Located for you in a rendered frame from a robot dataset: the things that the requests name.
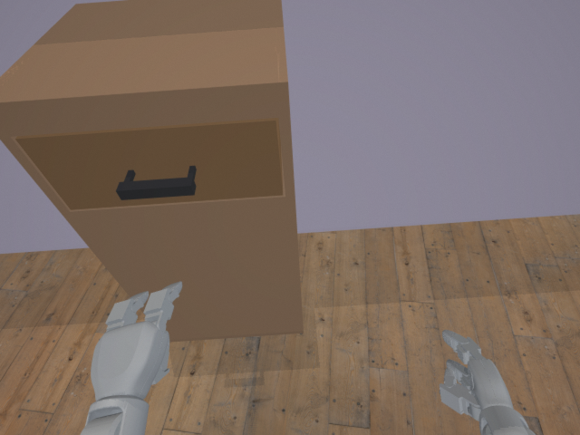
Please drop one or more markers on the handle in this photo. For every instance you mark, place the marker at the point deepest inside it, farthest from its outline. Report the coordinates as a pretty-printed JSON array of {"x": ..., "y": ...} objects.
[{"x": 157, "y": 188}]

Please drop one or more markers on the robot right hand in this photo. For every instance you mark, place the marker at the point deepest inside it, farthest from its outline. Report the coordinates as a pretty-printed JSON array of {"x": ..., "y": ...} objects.
[{"x": 481, "y": 383}]

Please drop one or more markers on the robot left forearm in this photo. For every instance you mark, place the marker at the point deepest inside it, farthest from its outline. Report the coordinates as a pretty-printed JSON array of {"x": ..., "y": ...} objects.
[{"x": 117, "y": 415}]

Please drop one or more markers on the robot left hand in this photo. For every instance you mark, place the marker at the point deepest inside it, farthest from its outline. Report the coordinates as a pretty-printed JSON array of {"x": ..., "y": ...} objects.
[{"x": 130, "y": 356}]

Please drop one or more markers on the cabinet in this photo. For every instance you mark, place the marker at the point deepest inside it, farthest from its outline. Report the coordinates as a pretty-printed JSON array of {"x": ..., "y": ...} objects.
[{"x": 147, "y": 63}]

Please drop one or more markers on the drawer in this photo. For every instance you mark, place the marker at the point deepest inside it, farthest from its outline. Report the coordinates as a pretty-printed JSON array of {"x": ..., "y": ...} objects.
[{"x": 234, "y": 159}]

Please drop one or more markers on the robot right forearm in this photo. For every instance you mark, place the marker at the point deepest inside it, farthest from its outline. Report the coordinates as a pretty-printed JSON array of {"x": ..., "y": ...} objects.
[{"x": 502, "y": 420}]

